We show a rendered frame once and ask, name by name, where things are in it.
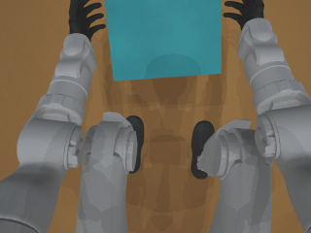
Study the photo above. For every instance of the robot right shin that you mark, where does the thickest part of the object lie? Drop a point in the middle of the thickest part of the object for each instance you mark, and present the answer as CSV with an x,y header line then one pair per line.
x,y
203,160

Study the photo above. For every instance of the robot right upper arm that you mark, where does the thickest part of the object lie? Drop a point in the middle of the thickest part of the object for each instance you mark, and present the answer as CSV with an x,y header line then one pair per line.
x,y
285,136

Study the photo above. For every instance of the left robot thigh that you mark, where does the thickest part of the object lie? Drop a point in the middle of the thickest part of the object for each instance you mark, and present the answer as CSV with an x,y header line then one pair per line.
x,y
102,195

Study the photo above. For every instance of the robot left upper arm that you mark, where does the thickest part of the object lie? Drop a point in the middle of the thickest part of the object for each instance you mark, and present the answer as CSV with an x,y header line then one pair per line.
x,y
47,150

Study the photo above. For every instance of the robot right hand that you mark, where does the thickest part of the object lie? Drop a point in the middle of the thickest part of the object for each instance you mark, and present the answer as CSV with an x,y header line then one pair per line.
x,y
249,10

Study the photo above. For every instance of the carton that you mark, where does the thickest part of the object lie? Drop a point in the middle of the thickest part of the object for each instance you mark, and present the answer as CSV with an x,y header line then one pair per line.
x,y
152,39

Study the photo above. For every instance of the robot right forearm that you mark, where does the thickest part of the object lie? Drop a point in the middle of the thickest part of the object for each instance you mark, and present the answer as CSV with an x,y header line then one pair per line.
x,y
267,70

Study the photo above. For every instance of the robot left forearm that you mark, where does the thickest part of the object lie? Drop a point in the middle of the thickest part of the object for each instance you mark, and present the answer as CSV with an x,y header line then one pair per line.
x,y
66,97

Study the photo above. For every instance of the robot left hand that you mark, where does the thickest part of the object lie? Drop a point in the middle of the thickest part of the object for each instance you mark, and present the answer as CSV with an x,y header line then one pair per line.
x,y
78,20

